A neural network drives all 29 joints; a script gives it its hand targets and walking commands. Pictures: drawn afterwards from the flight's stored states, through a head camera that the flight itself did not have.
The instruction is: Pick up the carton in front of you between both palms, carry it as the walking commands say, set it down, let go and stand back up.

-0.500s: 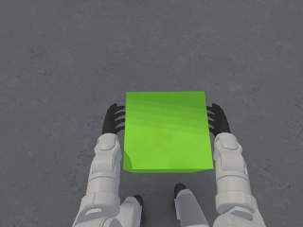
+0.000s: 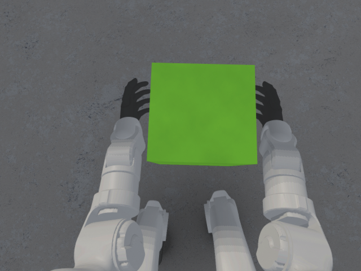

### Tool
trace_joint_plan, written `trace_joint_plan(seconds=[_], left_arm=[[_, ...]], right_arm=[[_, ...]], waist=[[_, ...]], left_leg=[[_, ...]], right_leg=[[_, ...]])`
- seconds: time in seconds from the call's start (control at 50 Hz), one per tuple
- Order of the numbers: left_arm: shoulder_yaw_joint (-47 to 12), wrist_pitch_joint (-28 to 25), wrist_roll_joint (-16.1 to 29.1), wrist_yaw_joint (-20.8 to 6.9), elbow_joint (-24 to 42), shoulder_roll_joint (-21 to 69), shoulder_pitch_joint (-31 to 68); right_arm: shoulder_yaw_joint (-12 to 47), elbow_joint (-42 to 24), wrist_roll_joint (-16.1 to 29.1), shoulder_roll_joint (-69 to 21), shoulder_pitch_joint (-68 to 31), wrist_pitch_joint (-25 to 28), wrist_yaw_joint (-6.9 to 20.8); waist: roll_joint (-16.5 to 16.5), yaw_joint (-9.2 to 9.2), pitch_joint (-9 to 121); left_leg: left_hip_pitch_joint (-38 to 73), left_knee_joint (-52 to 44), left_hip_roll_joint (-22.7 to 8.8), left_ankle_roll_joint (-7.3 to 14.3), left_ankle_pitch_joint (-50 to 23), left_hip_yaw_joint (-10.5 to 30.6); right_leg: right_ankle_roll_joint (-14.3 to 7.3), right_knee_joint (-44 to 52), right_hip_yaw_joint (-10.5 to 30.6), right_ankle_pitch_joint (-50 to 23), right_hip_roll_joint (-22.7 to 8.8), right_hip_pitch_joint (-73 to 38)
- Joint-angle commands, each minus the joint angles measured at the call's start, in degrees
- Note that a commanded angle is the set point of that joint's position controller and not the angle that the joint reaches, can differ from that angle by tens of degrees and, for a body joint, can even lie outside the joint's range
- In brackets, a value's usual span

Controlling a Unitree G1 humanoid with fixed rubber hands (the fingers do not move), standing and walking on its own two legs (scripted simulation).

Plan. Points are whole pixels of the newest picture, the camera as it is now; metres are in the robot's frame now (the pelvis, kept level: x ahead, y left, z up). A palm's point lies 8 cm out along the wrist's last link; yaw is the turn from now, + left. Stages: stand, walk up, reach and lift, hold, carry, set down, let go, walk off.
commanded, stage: set down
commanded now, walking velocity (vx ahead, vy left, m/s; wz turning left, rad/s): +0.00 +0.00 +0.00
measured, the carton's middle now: (197, 124) +0.45 -0.06 -0.17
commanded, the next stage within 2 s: none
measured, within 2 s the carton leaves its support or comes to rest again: rests again in 1.66 s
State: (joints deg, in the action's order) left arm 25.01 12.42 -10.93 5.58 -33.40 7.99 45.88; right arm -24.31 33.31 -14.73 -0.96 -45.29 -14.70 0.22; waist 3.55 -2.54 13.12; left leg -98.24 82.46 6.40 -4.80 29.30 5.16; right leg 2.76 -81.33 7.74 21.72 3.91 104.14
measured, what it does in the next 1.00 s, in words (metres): lowers itself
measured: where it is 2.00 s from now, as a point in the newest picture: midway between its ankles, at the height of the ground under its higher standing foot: (189, 240)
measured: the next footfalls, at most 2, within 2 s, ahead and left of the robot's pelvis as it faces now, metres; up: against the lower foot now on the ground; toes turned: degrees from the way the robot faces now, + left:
none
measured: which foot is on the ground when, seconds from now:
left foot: down 0.00-1.00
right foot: down 0.00-1.00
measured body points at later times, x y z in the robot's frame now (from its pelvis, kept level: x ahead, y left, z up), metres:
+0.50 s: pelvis -0.02 +0.02 -0.10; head +0.29 -0.03 +0.22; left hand +0.50 +0.06 -0.23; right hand +0.44 -0.24 -0.24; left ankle +0.06 +0.15 -0.55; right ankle +0.10 -0.13 -0.55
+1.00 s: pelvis -0.03 +0.01 -0.17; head +0.33 -0.02 +0.10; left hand +0.52 +0.06 -0.34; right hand +0.46 -0.24 -0.35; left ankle +0.06 +0.15 -0.55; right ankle +0.10 -0.13 -0.55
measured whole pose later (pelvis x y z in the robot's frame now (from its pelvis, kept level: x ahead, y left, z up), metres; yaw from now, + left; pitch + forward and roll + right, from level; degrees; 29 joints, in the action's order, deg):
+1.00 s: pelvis -0.03 +0.01 -0.17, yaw +2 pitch +45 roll +1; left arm 15.8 9.3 -5.7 11.8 -55.1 -4.3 77.0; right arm -25.6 49.1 -7.4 12.0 -69.8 -12.5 -1.1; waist 4.5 -7.5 -7.8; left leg -128.5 118.5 13.4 -7.1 35.5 6.2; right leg 5.3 -115.0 5.7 27.8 3.0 132.5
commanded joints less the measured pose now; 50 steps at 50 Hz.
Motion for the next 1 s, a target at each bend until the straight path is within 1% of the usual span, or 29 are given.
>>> trace_joint_plan(seconds=[0.0, 0.02, 0.06, 0.12, 0.16, 0.24, 0.28, 0.32, 0.36, 0.46, 0.48, 0.5, 0.52, 0.54, 0.56, 0.58, 0.6, 0.62, 0.64, 0.66, 0.68, 0.7, 0.72, 0.74, 0.82, 0.84, 0.86, 0.88, 0.98], left_arm=[[-27.6, 1.0, 3.5, -13.2, -9.4, 46.4, 37.7], [-28.4, 0.9, 4.2, -13.5, -8.4, 48.4, 38.9], [-28.4, -0.5, 5.4, -12.3, -4.7, 46.5, 41.1], [-31.0, 0.2, 6.2, -10.6, -8.1, 48.0, 41.5], [-29.1, 0.1, 6.2, -9.9, -10.9, 49.6, 39.5], [-23.8, 0.9, 2.0, -9.0, -16.3, 45.6, 39.3], [-25.7, -1.2, 4.2, -8.6, -7.6, 43.3, 45.6], [-25.7, -1.7, 4.0, -7.5, -12.0, 42.9, 46.0], [-27.6, -2.6, 7.2, -7.4, -12.0, 43.3, 48.7], [-23.6, -2.0, 2.5, -6.2, -17.0, 40.4, 46.1], [-24.8, -1.9, 4.4, -6.3, -15.4, 36.4, 51.7], [-23.2, -1.7, 4.3, -6.5, -15.1, 39.6, 50.2], [-25.9, -1.9, 5.4, -6.3, -13.8, 38.7, 51.0], [-25.0, -1.7, 5.0, -6.5, -17.7, 38.8, 53.4], [-25.2, -2.0, 4.8, -6.6, -14.8, 39.0, 52.7], [-25.5, -2.5, 6.7, -6.5, -14.9, 40.6, 54.1], [-27.7, -2.5, 7.1, -6.6, -15.0, 40.5, 53.8], [-27.9, -2.5, 7.8, -6.4, -14.9, 38.0, 54.9], [-28.4, -3.0, 8.9, -6.3, -14.0, 40.4, 57.4], [-28.4, -3.1, 10.0, -6.3, -15.0, 37.7, 56.1], [-29.7, -3.4, 12.2, -6.5, -14.0, 37.1, 60.8], [-29.8, -3.1, 10.2, -6.3, -14.5, 36.7, 60.4], [-29.3, -3.2, 12.1, -6.4, -14.4, 38.7, 60.5], [-28.1, -3.5, 10.8, -6.6, -14.5, 34.8, 57.4], [-32.7, -4.1, 13.4, -6.3, -13.7, 37.1, 63.2], [-32.1, -4.0, 10.9, -6.3, -13.8, 35.1, 62.1], [-30.1, -3.8, 11.3, -6.9, -16.7, 38.9, 58.3], [-29.2, -3.7, 8.5, -6.7, -19.0, 33.7, 55.3], [-27.0, -3.9, 8.8, -7.4, -17.4, 35.9, 59.7]], right_arm=[[28.6, 4.8, 4.3, -50.5, -34.7, -0.6, 10.7], [28.6, 3.8, 6.2, -49.5, -37.7, 0.0, 10.9], [30.0, 3.9, 6.3, -50.0, -38.3, -0.4, 10.2], [27.5, 3.8, 7.4, -48.2, -38.5, 0.4, 11.0], [26.2, 5.5, 5.0, -45.6, -38.0, 0.1, 11.5], [21.5, 7.6, 5.7, -41.2, -40.0, 0.2, 13.7], [22.6, 6.8, 5.9, -42.7, -41.8, -0.3, 13.0], [20.8, 9.5, 6.9, -40.8, -41.0, 1.2, 13.4], [22.1, 7.8, 6.0, -38.6, -43.4, 2.2, 12.3], [18.2, 11.8, 6.1, -35.5, -44.3, 2.3, 12.9], [16.7, 11.2, 5.8, -33.2, -46.2, 2.1, 13.0], [17.5, 13.2, 6.4, -34.1, -46.8, 1.7, 13.0], [20.2, 5.4, 7.7, -33.2, -52.2, 2.7, 12.8], [18.0, 11.9, 6.7, -33.8, -49.1, 1.5, 12.5], [19.6, 9.4, 8.7, -35.5, -48.5, 2.1, 12.9], [20.4, 10.2, 8.9, -35.6, -48.7, 1.9, 12.6], [19.9, 8.1, 9.0, -34.3, -51.1, 2.6, 12.8], [20.3, 9.4, 8.6, -32.6, -53.4, 2.2, 12.8], [21.1, 9.8, 10.0, -33.4, -52.7, 2.5, 12.7], [22.4, 6.7, 10.1, -33.4, -53.3, 2.7, 12.3], [24.8, 6.9, 11.6, -29.7, -56.8, 2.9, 11.4], [24.4, 5.2, 12.4, -32.4, -58.2, 3.3, 11.6], [25.2, 5.8, 11.5, -28.2, -58.5, 3.5, 11.6], [24.6, 5.3, 12.8, -28.5, -58.0, 3.9, 11.2], [23.5, 7.6, 13.0, -28.4, -58.0, 4.5, 11.5], [22.7, 5.4, 13.6, -31.6, -57.6, 4.7, 12.3], [21.6, 6.6, 12.1, -26.6, -59.7, 5.1, 12.0], [20.9, 11.0, 13.1, -30.3, -53.9, 4.9, 12.5], [17.6, 11.5, 11.4, -29.3, -56.5, 4.7, 12.9]], waist=[[-8.0, -5.05, 46.1], [-3.4, -3.10, 48.9], [-7.3, -2.92, 54.7], [-1.2, -5.34, 55.0], [-4.6, -7.30, 53.3], [-0.1, -3.69, 47.0], [-3.9, -5.21, 48.5], [-0.5, -5.88, 45.8], [-2.2, -10.16, 47.5], [2.3, -5.76, 44.6], [1.7, -9.61, 42.5], [-0.9, -7.07, 45.7], [0.6, -8.57, 48.0], [1.7, -10.85, 47.4], [0.8, -5.53, 50.2], [-0.2, -10.10, 51.8], [3.9, -7.55, 51.6], [-0.4, -10.94, 52.3], [2.4, -9.05, 52.1], [-2.6, -9.83, 52.8], [-3.3, -13.71, 53.3], [-2.2, -7.80, 53.3], [-3.0, -12.70, 52.4], [-1.4, -8.37, 51.9], [1.9, -14.14, 49.3], [6.4, -8.92, 46.7], [5.1, -12.07, 45.8], [6.3, -8.05, 40.8], [4.1, -11.64, 39.3]], left_leg=[[5.9, -2.3, 6.1, 2.6, -1.3, -10.3], [4.4, -1.9, 6.7, 2.4, -1.4, -10.6], [2.1, 1.4, 6.9, 1.5, -5.7, -11.9], [4.6, 2.8, 7.1, 0.8, -4.2, -11.0], [4.4, 3.3, 7.5, 0.8, -5.4, -9.8], [4.4, 3.2, 7.2, 1.2, -2.1, -10.2], [0.6, 8.1, 7.7, 1.1, -5.2, -11.2], [2.8, 8.0, 6.9, 1.3, -6.5, -9.7], [2.6, 9.7, 7.3, 1.2, -6.7, -8.4], [2.2, 11.9, 7.9, 1.4, -5.4, -9.7], [-2.1, 14.1, 7.1, 1.1, -3.3, -10.1], [2.6, 14.5, 7.3, 1.3, -4.5, -10.2], [-4.1, 17.0, 7.8, 1.0, -4.8, -10.8], [-3.8, 16.8, 7.2, 0.6, -4.4, -11.3], [-0.8, 17.4, 7.8, 1.2, -6.9, -11.5], [-0.7, 19.3, 7.5, 0.8, -8.0, -11.9], [-2.9, 18.5, 7.2, 0.9, -9.7, -11.3], [-1.8, 20.3, 6.9, 0.1, -10.3, -10.4], [-3.9, 20.2, 7.4, 0.5, -7.6, -12.3], [-4.0, 22.3, 7.3, 1.0, -9.8, -10.7], [-6.4, 24.0, 7.2, 0.2, -7.8, -11.5], [-5.3, 23.6, 7.4, 1.1, -10.4, -11.5], [-6.8, 25.1, 7.5, 0.9, -8.4, -11.3], [-6.4, 25.2, 7.6, 1.5, -8.8, -12.3], [-7.2, 28.3, 7.0, 0.9, -9.9, -11.3], [-7.4, 26.4, 7.0, 1.2, -10.3, -12.1], [-7.6, 27.1, 7.1, 1.6, -11.1, -10.7], [-10.5, 26.0, 6.5, 0.9, -9.9, -11.5], [-11.7, 27.0, 6.3, 1.8, -5.6, -10.8]], right_leg=[[1.1, 4.4, -10.0, -1.9, 4.6, -37.4], [0.9, 3.6, -9.4, -3.7, 3.8, -39.2], [1.2, 1.7, -9.0, -6.3, 4.5, -41.2], [0.9, -3.8, -10.8, -10.3, 4.1, -37.3], [0.5, -3.3, -11.1, -11.3, 4.2, -36.4], [0.9, -5.7, -13.3, -5.9, 4.1, -25.2], [0.8, -7.1, -11.2, -9.1, 3.8, -26.0], [0.9, -10.8, -13.1, -10.6, 3.8, -19.5], [0.8, -11.5, -14.2, -12.1, 3.9, -20.1], [0.5, -15.4, -13.3, -7.7, 2.9, -12.8], [0.2, -15.9, -14.2, -7.4, 2.2, -13.4], [1.2, -16.3, -14.6, -7.3, 3.0, -15.2], [0.8, -16.8, -13.3, -8.0, 2.8, -17.6], [0.9, -17.9, -13.2, -10.2, 2.0, -17.6], [1.6, -18.4, -13.3, -10.5, 2.6, -16.4], [0.6, -17.8, -12.8, -12.6, 2.9, -20.0], [1.4, -20.6, -13.4, -16.3, 2.2, -17.5], [2.2, -21.8, -14.2, -15.6, 2.0, -18.2], [1.4, -21.3, -13.4, -14.4, 2.2, -19.0], [1.8, -22.8, -14.2, -15.1, 2.1, -18.1], [1.8, -21.3, -13.2, -14.9, 1.4, -22.4], [2.6, -23.6, -13.5, -16.6, 1.5, -19.1], [1.9, -22.2, -12.4, -16.5, 1.7, -23.3], [2.1, -23.2, -12.6, -16.2, 1.2, -18.8], [0.9, -25.6, -12.5, -17.4, 0.6, -18.6], [0.1, -25.8, -11.3, -17.6, 1.1, -16.2], [0.5, -25.1, -12.3, -17.3, 2.0, -13.5], [0.6, -26.3, -11.7, -18.1, 1.3, -13.7], [-0.1, -26.7, -13.1, -11.8, 2.2, -10.1]])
